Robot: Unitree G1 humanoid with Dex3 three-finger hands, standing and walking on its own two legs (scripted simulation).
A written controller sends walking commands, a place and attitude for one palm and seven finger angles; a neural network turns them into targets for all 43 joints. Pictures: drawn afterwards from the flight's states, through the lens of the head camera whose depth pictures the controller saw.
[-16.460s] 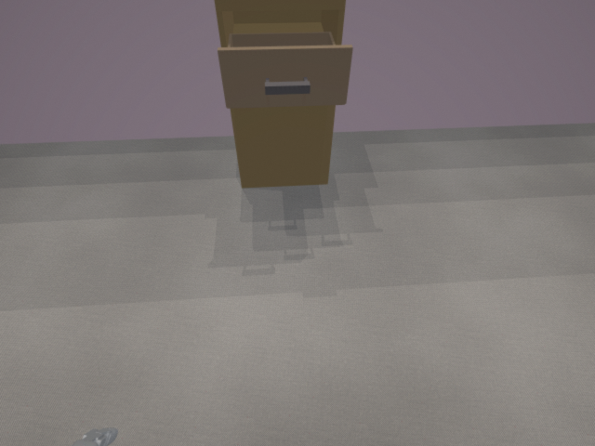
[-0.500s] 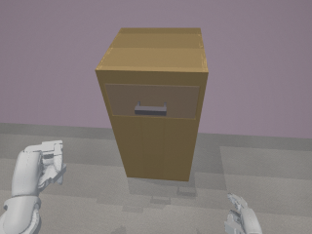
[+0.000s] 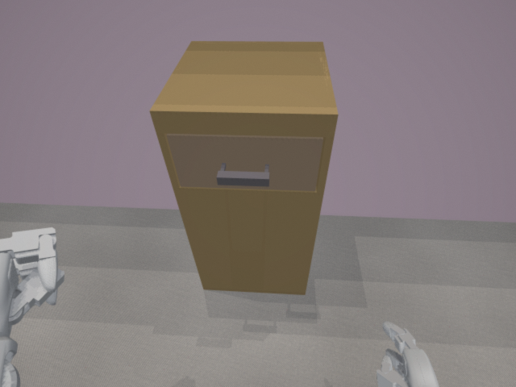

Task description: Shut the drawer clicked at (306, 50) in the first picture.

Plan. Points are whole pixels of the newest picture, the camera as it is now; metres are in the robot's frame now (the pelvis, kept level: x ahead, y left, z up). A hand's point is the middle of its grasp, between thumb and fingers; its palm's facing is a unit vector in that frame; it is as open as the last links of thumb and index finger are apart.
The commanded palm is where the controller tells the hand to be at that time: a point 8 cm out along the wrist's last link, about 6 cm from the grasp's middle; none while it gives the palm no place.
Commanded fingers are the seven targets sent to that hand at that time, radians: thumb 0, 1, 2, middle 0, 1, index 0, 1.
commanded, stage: step back with the hand held close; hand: left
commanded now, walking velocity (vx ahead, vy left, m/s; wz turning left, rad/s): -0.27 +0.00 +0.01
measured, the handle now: (244, 172) +0.63 +0.11 -0.06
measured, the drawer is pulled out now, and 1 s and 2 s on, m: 0.00 0.00 0.00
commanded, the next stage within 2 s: stop stepping back and stand still in 1.44 s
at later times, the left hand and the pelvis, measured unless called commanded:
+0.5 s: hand (41, 314) +0.15 +0.25 +0.15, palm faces +0.33 -0.80 -0.50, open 3.2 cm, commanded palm +0.09 +0.30 +0.17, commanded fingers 0.00 0.90 0.90 -1.40 -1.60 -1.40 -1.60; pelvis -0.05 +0.02 -0.01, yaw -1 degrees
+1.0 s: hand (22, 371) +0.10 +0.24 +0.15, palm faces +0.34 -0.78 -0.52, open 3.2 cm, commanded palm +0.03 +0.28 +0.17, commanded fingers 0.00 0.90 0.90 -1.40 -1.60 -1.40 -1.60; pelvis -0.10 +0.00 -0.02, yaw +1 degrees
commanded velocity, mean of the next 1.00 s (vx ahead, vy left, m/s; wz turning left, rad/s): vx -0.31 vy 0.00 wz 0.01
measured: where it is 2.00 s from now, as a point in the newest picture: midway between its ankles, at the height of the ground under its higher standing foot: outside the picture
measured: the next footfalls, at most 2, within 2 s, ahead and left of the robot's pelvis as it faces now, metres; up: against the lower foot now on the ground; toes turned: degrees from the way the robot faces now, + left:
left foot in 1.18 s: -0.06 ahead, +0.10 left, +0.00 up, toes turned +2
right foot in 1.50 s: -0.22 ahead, -0.12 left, +0.00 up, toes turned -1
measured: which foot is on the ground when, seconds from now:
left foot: down 0.00-1.00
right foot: down 0.00-1.00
